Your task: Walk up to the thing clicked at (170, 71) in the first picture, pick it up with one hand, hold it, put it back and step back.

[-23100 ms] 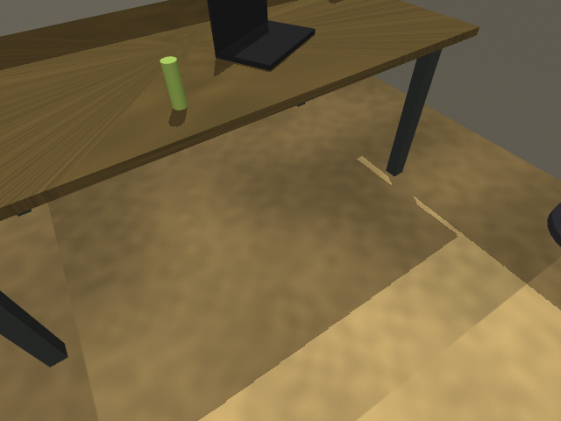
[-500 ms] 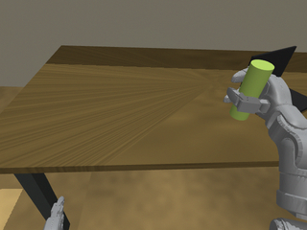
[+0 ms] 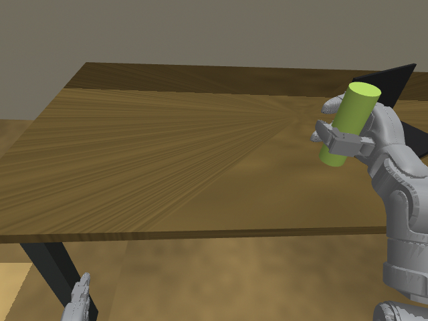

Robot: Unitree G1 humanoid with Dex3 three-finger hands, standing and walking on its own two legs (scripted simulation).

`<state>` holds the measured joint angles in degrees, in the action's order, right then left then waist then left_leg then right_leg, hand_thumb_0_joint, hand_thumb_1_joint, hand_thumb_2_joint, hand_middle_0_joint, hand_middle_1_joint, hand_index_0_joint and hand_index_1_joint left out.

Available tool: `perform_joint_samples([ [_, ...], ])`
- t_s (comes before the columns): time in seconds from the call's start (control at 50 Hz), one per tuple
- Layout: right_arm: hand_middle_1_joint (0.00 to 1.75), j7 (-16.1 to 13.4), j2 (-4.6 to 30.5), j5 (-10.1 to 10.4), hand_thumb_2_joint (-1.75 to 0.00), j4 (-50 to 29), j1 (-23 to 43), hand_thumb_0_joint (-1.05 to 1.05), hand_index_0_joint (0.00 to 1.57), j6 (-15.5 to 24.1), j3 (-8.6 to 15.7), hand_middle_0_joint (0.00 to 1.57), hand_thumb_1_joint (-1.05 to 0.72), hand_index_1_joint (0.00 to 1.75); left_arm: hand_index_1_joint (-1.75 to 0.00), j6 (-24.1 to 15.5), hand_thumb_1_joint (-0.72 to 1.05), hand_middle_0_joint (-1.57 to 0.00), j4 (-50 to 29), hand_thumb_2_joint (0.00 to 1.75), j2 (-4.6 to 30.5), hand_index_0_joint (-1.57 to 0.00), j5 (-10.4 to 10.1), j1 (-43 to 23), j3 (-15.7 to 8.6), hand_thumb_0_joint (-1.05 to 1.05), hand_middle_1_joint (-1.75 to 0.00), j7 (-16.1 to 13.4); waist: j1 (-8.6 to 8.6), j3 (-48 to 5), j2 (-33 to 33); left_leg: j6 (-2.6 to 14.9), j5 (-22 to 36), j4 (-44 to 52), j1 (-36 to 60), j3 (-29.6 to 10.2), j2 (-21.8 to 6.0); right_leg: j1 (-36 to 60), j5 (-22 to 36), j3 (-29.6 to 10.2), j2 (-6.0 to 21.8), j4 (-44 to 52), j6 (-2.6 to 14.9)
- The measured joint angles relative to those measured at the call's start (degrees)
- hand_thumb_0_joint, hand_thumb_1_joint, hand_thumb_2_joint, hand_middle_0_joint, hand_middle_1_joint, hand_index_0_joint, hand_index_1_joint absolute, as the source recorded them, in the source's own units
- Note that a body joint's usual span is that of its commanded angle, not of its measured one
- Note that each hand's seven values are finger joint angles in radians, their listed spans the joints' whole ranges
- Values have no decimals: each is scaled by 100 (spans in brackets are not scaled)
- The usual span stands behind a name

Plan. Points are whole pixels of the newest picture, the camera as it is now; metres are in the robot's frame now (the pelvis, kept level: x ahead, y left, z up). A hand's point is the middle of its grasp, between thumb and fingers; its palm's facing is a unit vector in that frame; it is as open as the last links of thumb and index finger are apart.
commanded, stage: hold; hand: right
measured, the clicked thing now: (346, 127) +0.34 -0.19 +0.27
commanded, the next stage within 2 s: crouch in 0.66 s
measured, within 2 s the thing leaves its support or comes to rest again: neither
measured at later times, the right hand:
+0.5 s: hand (335, 127) +0.34 -0.17 +0.26, palm faces +0.07 +1.00 -0.01, open 5.4 cm
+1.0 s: hand (330, 133) +0.35 -0.17 +0.25, palm faces +0.06 +1.00 +0.01, open 5.4 cm
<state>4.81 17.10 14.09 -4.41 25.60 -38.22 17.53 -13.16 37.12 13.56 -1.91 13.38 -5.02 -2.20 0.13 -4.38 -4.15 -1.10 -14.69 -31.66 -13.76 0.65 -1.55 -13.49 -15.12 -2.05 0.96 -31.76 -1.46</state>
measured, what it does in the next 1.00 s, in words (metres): stands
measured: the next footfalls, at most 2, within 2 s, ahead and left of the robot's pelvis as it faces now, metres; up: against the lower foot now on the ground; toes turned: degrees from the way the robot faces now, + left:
none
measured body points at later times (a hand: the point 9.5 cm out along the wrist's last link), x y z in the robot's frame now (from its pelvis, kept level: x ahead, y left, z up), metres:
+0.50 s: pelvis +0.01 +0.00 +0.00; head -0.04 +0.03 +0.45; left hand +0.18 +0.26 -0.07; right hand +0.33 -0.22 +0.27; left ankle +0.03 +0.13 -0.73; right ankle +0.03 -0.14 -0.73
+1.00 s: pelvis +0.00 +0.00 +0.00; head -0.05 +0.02 +0.45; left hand +0.18 +0.25 -0.06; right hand +0.34 -0.22 +0.25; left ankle +0.03 +0.13 -0.73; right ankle +0.03 -0.14 -0.73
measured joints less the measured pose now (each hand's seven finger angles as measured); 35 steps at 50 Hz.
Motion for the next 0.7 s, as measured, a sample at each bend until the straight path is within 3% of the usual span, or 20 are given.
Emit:
perform_joint_samples([
  [0.18,112,-1,-41,-22,-113,-50,62,-1,101,37,-93,100,-15,112,-5,62,-54,-5,34,6,17,-5,-14,19,-4,-1,-5,25,35,10,-8,5,-10,27,22,-1,7,17,-20,3,8,14,-6],
  [0.4,112,-25,-19,-8,-113,-102,-26,-1,101,61,37,100,-15,112,-5,112,-54,-5,-63,6,16,-5,-17,63,-47,-1,-5,27,19,-5,-19,4,-48,18,19,-6,8,27,-47,10,9,26,-5],
  [0.7,112,-19,-13,-11,-113,-38,-63,-1,101,-29,-25,100,-15,112,-5,150,-54,-5,26,6,-18,-5,-9,-47,-16,-1,-5,52,13,-11,-18,1,-29,55,61,10,0,56,-29,-5,2,51,0],
])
